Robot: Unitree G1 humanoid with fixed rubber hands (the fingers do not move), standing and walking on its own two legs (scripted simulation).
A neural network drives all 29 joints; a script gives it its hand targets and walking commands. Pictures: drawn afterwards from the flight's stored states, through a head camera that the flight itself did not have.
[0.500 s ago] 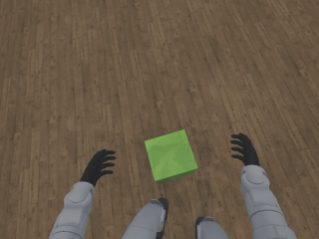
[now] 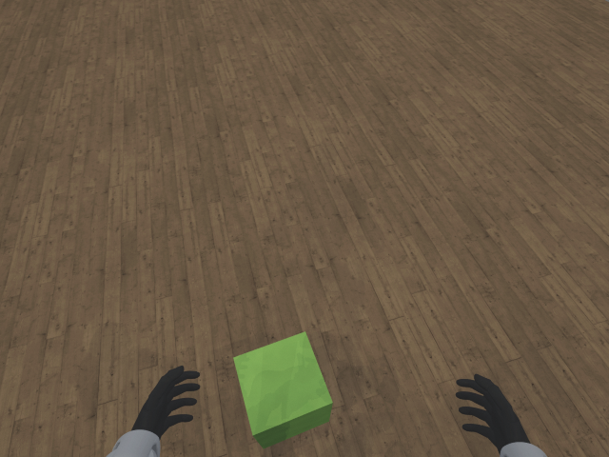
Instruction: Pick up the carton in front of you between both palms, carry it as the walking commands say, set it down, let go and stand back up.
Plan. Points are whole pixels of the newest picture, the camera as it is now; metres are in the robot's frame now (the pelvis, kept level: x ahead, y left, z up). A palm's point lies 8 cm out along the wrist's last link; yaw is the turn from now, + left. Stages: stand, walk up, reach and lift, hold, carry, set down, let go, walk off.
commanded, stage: let go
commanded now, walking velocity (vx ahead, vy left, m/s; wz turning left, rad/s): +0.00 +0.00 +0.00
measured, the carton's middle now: (284, 391) +0.35 +0.10 -0.65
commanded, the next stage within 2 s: stand in 0.38 s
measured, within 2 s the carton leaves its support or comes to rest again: neither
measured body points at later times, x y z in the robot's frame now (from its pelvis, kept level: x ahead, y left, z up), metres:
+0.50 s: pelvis -0.02 +0.03 -0.01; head -0.01 +0.05 +0.44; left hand +0.14 +0.29 -0.10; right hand +0.13 -0.24 -0.09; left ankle +0.00 +0.14 -0.74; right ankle -0.07 -0.10 -0.74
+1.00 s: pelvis +0.00 +0.05 +0.00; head +0.01 +0.07 +0.44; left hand +0.15 +0.33 -0.12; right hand +0.12 -0.26 -0.09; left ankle +0.00 +0.14 -0.74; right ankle -0.07 -0.10 -0.74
